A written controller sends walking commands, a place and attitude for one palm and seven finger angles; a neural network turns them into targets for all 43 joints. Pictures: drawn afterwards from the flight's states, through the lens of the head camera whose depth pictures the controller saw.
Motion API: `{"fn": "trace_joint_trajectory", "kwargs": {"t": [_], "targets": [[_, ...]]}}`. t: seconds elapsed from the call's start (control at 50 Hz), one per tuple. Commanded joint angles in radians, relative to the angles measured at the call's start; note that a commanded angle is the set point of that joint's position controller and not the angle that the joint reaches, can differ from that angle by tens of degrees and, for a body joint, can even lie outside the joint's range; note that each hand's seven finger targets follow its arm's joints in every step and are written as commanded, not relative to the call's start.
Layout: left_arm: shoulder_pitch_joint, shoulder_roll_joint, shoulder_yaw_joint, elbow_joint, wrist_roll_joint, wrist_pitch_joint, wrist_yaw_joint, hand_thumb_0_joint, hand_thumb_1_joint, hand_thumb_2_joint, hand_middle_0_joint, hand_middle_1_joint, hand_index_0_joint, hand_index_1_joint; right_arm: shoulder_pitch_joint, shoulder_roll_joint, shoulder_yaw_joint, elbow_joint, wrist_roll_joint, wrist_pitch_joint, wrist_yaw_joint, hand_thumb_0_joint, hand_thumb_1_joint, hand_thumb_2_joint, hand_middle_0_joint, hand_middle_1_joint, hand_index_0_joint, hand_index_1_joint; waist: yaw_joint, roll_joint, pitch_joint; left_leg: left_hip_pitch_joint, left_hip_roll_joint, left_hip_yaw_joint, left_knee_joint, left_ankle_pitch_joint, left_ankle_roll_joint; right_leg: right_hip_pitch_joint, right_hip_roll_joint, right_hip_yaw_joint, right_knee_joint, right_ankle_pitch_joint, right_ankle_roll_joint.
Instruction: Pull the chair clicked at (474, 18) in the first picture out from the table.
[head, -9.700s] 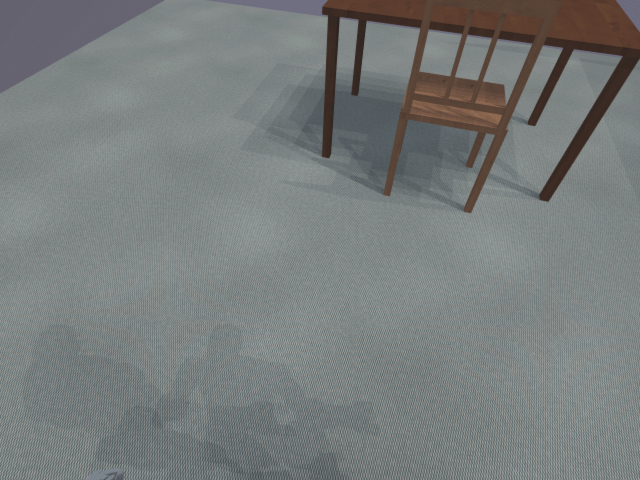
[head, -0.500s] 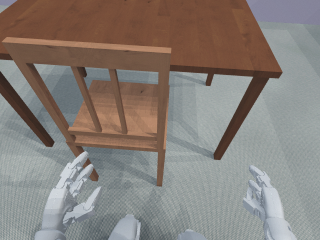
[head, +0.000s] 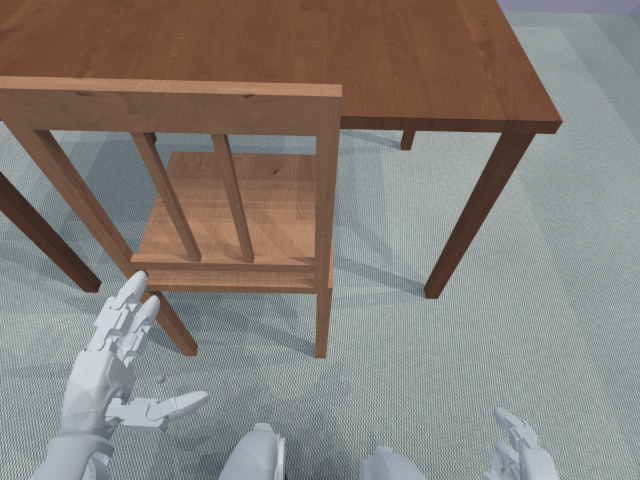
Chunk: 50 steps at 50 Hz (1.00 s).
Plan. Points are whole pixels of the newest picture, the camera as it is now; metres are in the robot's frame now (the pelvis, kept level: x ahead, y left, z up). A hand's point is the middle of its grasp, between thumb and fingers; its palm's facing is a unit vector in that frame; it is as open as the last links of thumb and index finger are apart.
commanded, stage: raise the hand toward the chair's back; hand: left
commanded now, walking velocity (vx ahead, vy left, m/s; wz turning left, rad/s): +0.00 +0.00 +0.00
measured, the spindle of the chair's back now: (173, 206) +0.50 +0.25 +0.00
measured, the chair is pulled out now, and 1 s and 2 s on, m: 0.00 0.00 0.00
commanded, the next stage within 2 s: aim the fingers beside a spindle in 1.14 s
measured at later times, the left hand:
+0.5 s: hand (125, 366) +0.24 +0.22 +0.05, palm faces +0.02 -1.00 -0.05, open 16.8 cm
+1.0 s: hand (130, 348) +0.25 +0.22 +0.05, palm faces +0.01 -1.00 -0.06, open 17.0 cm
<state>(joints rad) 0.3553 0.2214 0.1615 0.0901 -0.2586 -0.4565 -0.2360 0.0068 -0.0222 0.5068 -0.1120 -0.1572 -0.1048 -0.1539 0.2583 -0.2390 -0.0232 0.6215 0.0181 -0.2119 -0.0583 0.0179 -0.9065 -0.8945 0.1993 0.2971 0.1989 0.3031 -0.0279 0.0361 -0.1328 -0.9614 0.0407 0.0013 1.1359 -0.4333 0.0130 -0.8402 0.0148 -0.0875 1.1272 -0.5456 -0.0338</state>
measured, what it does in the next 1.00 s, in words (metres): stands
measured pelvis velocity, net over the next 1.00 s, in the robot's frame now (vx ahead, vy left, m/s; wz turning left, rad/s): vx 0.02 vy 0.02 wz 0.01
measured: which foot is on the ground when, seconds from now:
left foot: down 0.00-1.00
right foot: down 0.00-1.00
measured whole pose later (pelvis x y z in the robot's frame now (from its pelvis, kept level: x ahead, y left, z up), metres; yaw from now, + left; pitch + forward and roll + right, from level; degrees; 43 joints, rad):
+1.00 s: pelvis +0.02 +0.02 +0.01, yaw +0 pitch +14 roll -3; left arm 0.30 0.27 0.21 0.10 -0.27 -0.39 -0.26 -0.01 -0.50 0.30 -0.07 -0.08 -0.06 -0.08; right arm 0.24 -0.24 0.01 0.56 0.02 -0.18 -0.04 0.02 -0.91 -0.89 0.20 0.30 0.20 0.30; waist -0.03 0.03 -0.13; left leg -0.90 0.03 0.00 1.09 -0.44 0.03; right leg -0.76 0.01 -0.09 1.04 -0.53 -0.01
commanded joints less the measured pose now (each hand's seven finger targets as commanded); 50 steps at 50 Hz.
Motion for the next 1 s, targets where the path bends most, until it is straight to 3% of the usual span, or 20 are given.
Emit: {"fn": "trace_joint_trajectory", "kwargs": {"t": [0.0,0.08,0.22,0.28,0.46,0.58,0.68,0.76,0.78,0.82,0.86,0.92,0.98], "targets": [[-0.052,0.126,0.063,-0.228,-0.014,-0.076,0.013,0.0,-0.243,0.41,-0.086,-0.12,-0.086,-0.12,-0.093,-0.128,-0.04,-0.19,0.006,-0.066,-0.005,0.0,-0.9,-0.9,0.2,0.3,0.2,0.3,0.015,0.021,-0.225,0.25,-0.021,-0.049,-0.168,0.09,0.022,0.029,-0.003,0.038,-0.2,0.094,0.012],[-0.036,0.138,0.082,-0.247,-0.012,-0.067,0.032,0.0,-0.337,0.37,-0.076,-0.106,-0.076,-0.106,-0.09,-0.129,-0.041,-0.194,0.004,-0.055,-0.004,0.0,-0.9,-0.9,0.2,0.3,0.2,0.3,0.021,0.033,-0.243,0.286,-0.017,-0.057,-0.179,0.135,0.018,0.039,0.003,0.02,-0.188,0.143,0.008],[-0.066,0.122,0.045,-0.238,0.001,-0.024,0.018,0.0,-0.5,0.3,-0.06,-0.08,-0.06,-0.08,-0.083,-0.137,-0.028,-0.221,0.007,-0.028,0.001,0.0,-0.9,-0.9,0.2,0.3,0.2,0.3,0.001,0.046,-0.199,0.313,-0.012,-0.079,-0.202,0.109,0.011,0.012,0.008,0.003,-0.194,0.134,0.009],[-0.091,0.15,0.071,-0.244,-0.006,-0.011,0.006,0.0,-0.5,0.3,-0.06,-0.08,-0.06,-0.08,-0.08,-0.139,-0.022,-0.226,0.005,-0.02,-0.004,0.0,-0.9,-0.9,0.2,0.3,0.2,0.3,0.003,0.05,-0.206,0.317,-0.013,-0.081,-0.205,0.106,0.012,0.024,0.01,0.005,-0.201,0.134,0.008],[-0.121,0.16,0.089,-0.246,-0.019,0.009,-0.019,0.0,-0.5,0.3,-0.06,-0.08,-0.06,-0.08,-0.073,-0.14,-0.013,-0.23,0.006,-0.016,-0.003,0.0,-0.9,-0.9,0.2,0.3,0.2,0.3,0.003,0.072,-0.224,0.349,-0.013,-0.088,-0.214,0.143,0.006,0.043,0.012,-0.001,-0.207,0.158,0.006],[-0.132,0.194,0.129,-0.205,-0.028,0.024,-0.027,0.0,-0.5,0.3,-0.06,-0.08,-0.06,-0.08,-0.072,-0.146,-0.013,-0.219,0.01,-0.016,-0.007,0.0,-0.9,-0.9,0.2,0.3,0.2,0.3,0.003,0.055,-0.204,0.338,-0.014,-0.086,-0.227,0.127,0.008,0.056,0.016,0.0,-0.225,0.147,0.008],[-0.117,0.188,0.133,-0.193,-0.038,0.021,-0.032,0.0,-0.5,0.3,-0.06,-0.08,-0.06,-0.08,-0.068,-0.148,-0.018,-0.212,0.012,-0.024,-0.005,0.0,-0.9,-0.9,0.2,0.3,0.2,0.3,0.005,0.038,-0.221,0.346,-0.014,-0.079,-0.227,0.159,0.01,0.078,0.015,0.002,-0.233,0.169,0.01],[-0.123,0.184,0.124,-0.211,-0.038,0.008,-0.028,0.0,-0.5,0.3,-0.06,-0.08,-0.06,-0.08,-0.061,-0.151,-0.021,-0.213,0.013,-0.029,0.0,0.0,-0.9,-0.9,0.2,0.3,0.2,0.3,0.006,0.058,-0.223,0.353,-0.015,-0.076,-0.227,0.174,0.007,0.08,0.012,0.003,-0.229,0.179,0.009],[-0.111,0.192,0.136,-0.178,-0.033,0.013,-0.023,0.0,-0.5,0.3,-0.06,-0.08,-0.06,-0.08,-0.062,-0.15,-0.022,-0.207,0.01,-0.025,0.0,0.0,-0.9,-0.9,0.2,0.3,0.2,0.3,0.002,0.034,-0.208,0.334,-0.014,-0.074,-0.224,0.168,0.01,0.077,0.015,0.004,-0.231,0.177,0.011],[-0.119,0.187,0.129,-0.2,-0.036,0.002,-0.022,0.0,-0.5,0.3,-0.06,-0.08,-0.06,-0.08,-0.062,-0.149,-0.023,-0.209,0.01,-0.026,0.003,0.0,-0.9,-0.9,0.2,0.3,0.2,0.3,0.005,0.062,-0.218,0.341,-0.016,-0.07,-0.224,0.17,0.008,0.082,0.011,0.007,-0.231,0.18,0.01],[-0.121,0.184,0.128,-0.199,-0.037,-0.004,-0.02,0.0,-0.5,0.3,-0.06,-0.08,-0.06,-0.08,-0.06,-0.151,-0.024,-0.21,0.011,-0.026,0.003,0.0,-0.9,-0.9,0.2,0.3,0.2,0.3,0.0,0.042,-0.216,0.338,-0.015,-0.069,-0.221,0.17,0.01,0.08,0.012,0.008,-0.232,0.183,0.011],[-0.124,0.189,0.13,-0.208,-0.033,-0.01,-0.016,0.0,-0.5,0.3,-0.06,-0.08,-0.06,-0.08,-0.06,-0.147,-0.024,-0.208,0.009,-0.024,0.005,0.0,-0.9,-0.9,0.2,0.3,0.2,0.3,0.001,0.068,-0.228,0.349,-0.016,-0.063,-0.213,0.195,0.01,0.084,0.01,0.012,-0.228,0.204,0.011],[-0.117,0.191,0.136,-0.19,-0.035,-0.012,-0.017,0.0,-0.5,0.3,-0.06,-0.08,-0.06,-0.08,-0.06,-0.147,-0.025,-0.203,0.01,-0.02,0.004,0.0,-0.9,-0.9,0.2,0.3,0.2,0.3,0.0,0.041,-0.224,0.335,-0.015,-0.062,-0.207,0.191,0.012,0.088,0.013,0.015,-0.23,0.206,0.011]]}}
